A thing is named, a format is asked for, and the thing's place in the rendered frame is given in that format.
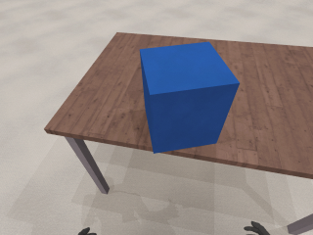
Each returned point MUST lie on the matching table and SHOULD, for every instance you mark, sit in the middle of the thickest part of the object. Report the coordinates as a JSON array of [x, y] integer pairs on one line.
[[269, 126]]

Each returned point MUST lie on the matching carton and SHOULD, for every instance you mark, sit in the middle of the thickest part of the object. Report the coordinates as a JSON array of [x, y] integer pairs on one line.
[[188, 93]]

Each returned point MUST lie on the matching robot right hand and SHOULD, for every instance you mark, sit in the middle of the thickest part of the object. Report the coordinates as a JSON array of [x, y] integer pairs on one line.
[[257, 228]]

